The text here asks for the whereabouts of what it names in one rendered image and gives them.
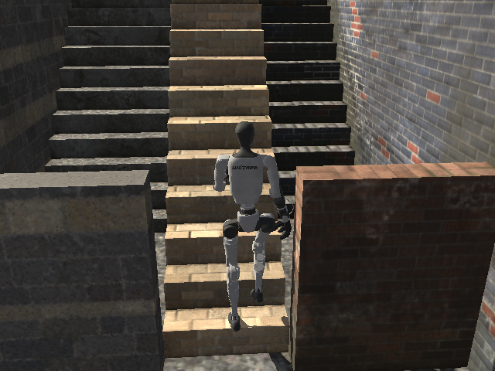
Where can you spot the left robot forearm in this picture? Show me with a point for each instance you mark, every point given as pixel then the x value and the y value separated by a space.
pixel 225 179

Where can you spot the robot right hand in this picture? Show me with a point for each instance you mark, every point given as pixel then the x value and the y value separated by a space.
pixel 285 227

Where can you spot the robot left upper arm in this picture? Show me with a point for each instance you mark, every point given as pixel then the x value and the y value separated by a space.
pixel 219 172

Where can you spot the right robot forearm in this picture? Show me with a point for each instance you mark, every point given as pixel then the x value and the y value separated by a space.
pixel 281 207

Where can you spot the right robot foot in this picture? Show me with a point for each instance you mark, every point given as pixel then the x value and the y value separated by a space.
pixel 257 296

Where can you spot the robot right upper arm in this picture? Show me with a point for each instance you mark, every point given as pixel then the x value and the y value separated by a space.
pixel 273 177

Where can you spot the right robot shin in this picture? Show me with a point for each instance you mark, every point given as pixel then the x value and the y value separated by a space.
pixel 259 266

